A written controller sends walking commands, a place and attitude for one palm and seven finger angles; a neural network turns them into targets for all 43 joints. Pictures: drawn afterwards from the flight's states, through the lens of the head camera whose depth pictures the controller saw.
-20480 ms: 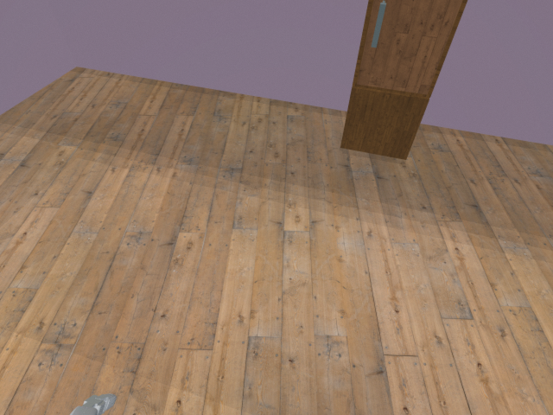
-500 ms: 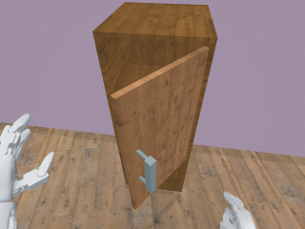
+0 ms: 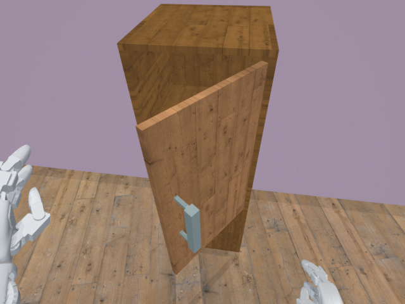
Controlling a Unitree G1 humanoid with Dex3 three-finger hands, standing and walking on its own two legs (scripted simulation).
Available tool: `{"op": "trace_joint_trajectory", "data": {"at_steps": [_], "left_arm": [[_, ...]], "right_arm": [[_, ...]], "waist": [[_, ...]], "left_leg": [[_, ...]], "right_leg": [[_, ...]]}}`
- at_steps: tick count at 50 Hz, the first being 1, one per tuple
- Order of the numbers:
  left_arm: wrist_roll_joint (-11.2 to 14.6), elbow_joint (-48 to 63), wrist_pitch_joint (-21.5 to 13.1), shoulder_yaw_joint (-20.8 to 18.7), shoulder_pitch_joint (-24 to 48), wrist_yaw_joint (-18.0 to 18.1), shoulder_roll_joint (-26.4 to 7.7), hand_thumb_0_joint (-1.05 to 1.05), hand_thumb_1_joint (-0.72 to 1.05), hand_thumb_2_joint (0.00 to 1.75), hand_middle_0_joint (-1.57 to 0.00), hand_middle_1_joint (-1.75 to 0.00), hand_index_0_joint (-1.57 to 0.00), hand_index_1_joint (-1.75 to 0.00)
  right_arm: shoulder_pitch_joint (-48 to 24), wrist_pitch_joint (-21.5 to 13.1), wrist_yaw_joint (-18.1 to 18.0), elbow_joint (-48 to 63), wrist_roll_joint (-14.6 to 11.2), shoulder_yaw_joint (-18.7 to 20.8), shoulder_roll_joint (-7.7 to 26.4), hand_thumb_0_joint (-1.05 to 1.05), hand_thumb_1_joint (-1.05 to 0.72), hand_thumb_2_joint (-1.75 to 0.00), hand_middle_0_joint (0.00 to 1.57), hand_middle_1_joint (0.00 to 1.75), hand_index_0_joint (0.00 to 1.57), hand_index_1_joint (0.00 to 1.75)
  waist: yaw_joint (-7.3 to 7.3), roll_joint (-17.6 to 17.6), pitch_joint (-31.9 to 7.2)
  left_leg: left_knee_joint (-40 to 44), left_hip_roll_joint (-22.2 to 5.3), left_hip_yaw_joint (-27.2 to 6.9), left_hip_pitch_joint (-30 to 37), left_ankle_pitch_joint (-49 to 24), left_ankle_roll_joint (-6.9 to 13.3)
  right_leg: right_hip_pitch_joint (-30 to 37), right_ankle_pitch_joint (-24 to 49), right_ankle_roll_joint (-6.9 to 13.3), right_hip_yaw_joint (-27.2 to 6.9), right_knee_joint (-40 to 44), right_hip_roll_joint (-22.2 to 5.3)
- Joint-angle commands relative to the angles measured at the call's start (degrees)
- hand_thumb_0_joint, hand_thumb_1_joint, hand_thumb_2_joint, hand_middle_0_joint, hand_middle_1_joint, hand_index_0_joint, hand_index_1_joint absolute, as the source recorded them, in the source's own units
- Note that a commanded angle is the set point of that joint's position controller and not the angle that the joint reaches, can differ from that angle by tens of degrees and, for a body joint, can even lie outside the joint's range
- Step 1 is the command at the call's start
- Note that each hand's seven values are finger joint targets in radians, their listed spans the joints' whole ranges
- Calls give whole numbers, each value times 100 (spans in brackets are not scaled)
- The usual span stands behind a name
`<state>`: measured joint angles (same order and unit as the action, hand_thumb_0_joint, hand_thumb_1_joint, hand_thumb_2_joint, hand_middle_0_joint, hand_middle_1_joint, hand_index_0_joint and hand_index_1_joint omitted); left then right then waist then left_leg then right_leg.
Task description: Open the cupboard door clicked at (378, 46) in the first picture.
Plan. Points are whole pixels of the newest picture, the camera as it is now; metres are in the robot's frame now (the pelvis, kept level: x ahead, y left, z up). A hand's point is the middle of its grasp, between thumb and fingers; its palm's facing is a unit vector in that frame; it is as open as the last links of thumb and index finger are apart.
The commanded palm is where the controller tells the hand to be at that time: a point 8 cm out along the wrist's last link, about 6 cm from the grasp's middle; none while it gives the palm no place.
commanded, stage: step back with the hand held close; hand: left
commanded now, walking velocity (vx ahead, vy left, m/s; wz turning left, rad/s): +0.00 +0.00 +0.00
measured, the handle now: (187, 224) +0.32 +0.09 -0.05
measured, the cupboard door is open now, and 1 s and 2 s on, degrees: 53 53 53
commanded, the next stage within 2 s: stop stepping back and stand still in 1.40 s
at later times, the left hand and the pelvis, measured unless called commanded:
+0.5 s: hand (38, 226) +0.17 +0.27 +0.15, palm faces +0.36 -0.79 -0.50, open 7.4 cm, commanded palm +0.11 +0.31 +0.17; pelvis -0.04 +0.01 +0.00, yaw -1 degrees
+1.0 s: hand out of the picture +0.10 +0.28 +0.16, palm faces +0.44 -0.76 -0.48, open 7.4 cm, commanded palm +0.03 +0.32 +0.17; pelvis -0.10 +0.02 -0.02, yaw +2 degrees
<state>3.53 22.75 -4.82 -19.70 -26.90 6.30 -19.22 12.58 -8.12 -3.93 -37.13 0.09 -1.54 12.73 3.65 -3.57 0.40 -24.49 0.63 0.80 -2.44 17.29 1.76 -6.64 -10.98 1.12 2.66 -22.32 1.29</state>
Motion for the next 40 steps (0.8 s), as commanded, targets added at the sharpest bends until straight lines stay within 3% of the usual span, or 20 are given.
{"op": "trace_joint_trajectory", "data": {"at_steps": [1,2,3,4,5,6,7,11,16,18,22,24,25,26,31,33,35,38,40], "left_arm": [[-13,870,-357,-609,529,96,-1002,0,90,90,-20,-30,-20,-30],[4,870,-367,-571,536,83,-964,0,90,90,-20,-30,-20,-30],[-24,1268,-427,-613,1100,96,-1125,0,90,90,-20,-30,-20,-30],[-67,1245,-649,-1311,1409,149,-1720,0,90,90,-20,-30,-20,-30],[-79,792,-671,-991,775,92,-1269,0,90,90,-20,-30,-20,-30],[-101,842,-676,-1014,684,89,-1330,0,90,90,-20,-30,-20,-30],[-113,797,-701,-877,498,67,-1169,0,90,90,-20,-30,-20,-30],[-117,1114,-816,-915,1,111,-1218,0,90,90,-20,-30,-20,-30],[-73,1489,-816,-1320,-415,206,-1568,0,90,90,-20,-30,-20,-30],[-58,1486,-806,-1283,-494,213,-1501,0,90,90,-20,-30,-20,-30],[-96,1625,-830,-1239,-489,243,-1469,0,90,90,-20,-30,-20,-30],[-136,1629,-841,-1223,-519,253,-1439,0,90,90,-20,-30,-20,-30],[-156,1599,-833,-1220,-485,257,-1419,0,90,90,-20,-30,-20,-30],[-187,1721,-854,-1219,-402,249,-1415,0,90,90,-20,-30,-20,-30],[-355,1641,-876,-1147,-16,288,-1247,0,90,90,-20,-30,-20,-30],[-454,1577,-888,-1146,139,345,-1204,0,90,90,-20,-30,-20,-30],[-478,1559,-913,-1123,190,361,-1157,0,90,90,-20,-30,-20,-30],[-430,1688,-1004,-1140,362,339,-1295,0,90,90,-20,-30,-20,-30],[-347,1817,-1073,-1128,402,350,-1385,0,90,90,-20,-30,-20,-30]], "right_arm": [[-854,-311,-48,932,-25,229,602,0,-90,-90,20,30,20,30],[-853,-300,-45,937,-26,235,592,0,-90,-90,20,30,20,30],[-904,-319,-42,949,-25,235,614,0,-90,-90,20,30,20,30],[-773,-209,-57,1128,-97,240,736,0,-90,-90,20,30,20,30],[-731,-110,-52,1029,-51,276,691,0,-90,-90,20,30,20,30],[-809,-44,-30,1071,-40,285,699,0,-90,-90,20,30,20,30],[-797,6,-14,1063,-19,298,725,0,-90,-90,20,30,20,30],[-828,160,-14,1155,-3,359,779,0,-90,-90,20,30,20,30],[-853,391,-53,1331,-53,453,720,0,-90,-90,20,30,20,30],[-828,457,-68,1386,-79,479,698,0,-90,-90,20,30,20,30],[-858,491,-108,1436,-76,486,753,0,-90,-90,20,30,20,30],[-838,477,-114,1456,-66,493,795,0,-90,-90,20,30,20,30],[-814,476,-113,1473,-62,495,810,0,-90,-90,20,30,20,30],[-858,454,-121,1511,-52,499,849,0,-90,-90,20,30,20,30],[-718,359,-144,1564,33,496,886,0,-90,-90,20,30,20,30],[-609,328,-178,1542,114,528,897,0,-90,-90,20,30,20,30],[-480,305,-173,1516,120,534,862,0,-90,-90,20,30,20,30],[-458,251,-101,1498,46,535,830,0,-90,-90,20,30,20,30],[-451,218,-43,1439,14,492,758,0,-90,-90,20,30,20,30]], "waist": [[15,63,44],[3,156,11],[-15,50,-204],[-268,275,277],[-305,519,143],[-275,466,124],[-309,441,9],[-299,-50,-746],[-291,305,-1321],[-323,507,-1243],[-317,-21,-949],[-296,-235,-856],[-292,-178,-751],[-265,-418,-729],[-309,-361,-82],[-379,-23,55],[-436,201,-40],[-474,635,-155],[-486,886,-211]], "left_leg": [[571,-177,-106,-730,-1162,-87],[577,-184,-91,-716,-1129,-69],[555,-158,-93,-629,-1149,-51],[332,-214,-174,-1032,-570,41],[168,-175,-214,-912,-513,57],[149,-151,-225,-888,-571,59],[131,-159,-212,-858,-697,35],[231,-238,-195,-902,-1365,-22],[70,-306,-232,-1122,-2105,-84],[25,-320,-231,-1227,-2028,-97],[240,-430,-375,-1544,-1922,-53],[431,-571,-457,-1920,-1582,58],[564,-644,-517,-2217,-1278,109],[670,-689,-604,-2529,-1014,164],[1200,-1012,-967,-4146,1429,441],[1100,-1028,-1022,-4461,2035,518],[592,-770,-817,-4277,2080,472],[-404,-300,-523,-3376,1891,283],[-891,-128,-451,-2625,1458,147]], "right_leg": [[333,455,39,-192,382,-124],[349,431,17,-201,382,-139],[416,472,21,-235,381,-143],[-231,514,17,-923,741,-385],[-326,398,33,-972,864,-513],[-342,467,66,-1020,921,-559],[-326,581,77,-1002,874,-587],[225,1646,62,-755,362,-590],[653,2788,33,-646,-176,-604],[557,2825,31,-685,-238,-623],[341,2236,-26,-580,-433,-463],[469,1927,-112,-490,-667,-314],[572,1750,-144,-459,-825,-252],[759,1661,-156,-436,-982,-205],[1093,792,-211,-448,-1705,-32],[1088,623,-196,-556,-1790,-17],[802,619,-85,-861,-1490,-209],[-336,-453,148,-1626,-357,-716],[-1153,-1290,301,-1818,232,-974]]}}
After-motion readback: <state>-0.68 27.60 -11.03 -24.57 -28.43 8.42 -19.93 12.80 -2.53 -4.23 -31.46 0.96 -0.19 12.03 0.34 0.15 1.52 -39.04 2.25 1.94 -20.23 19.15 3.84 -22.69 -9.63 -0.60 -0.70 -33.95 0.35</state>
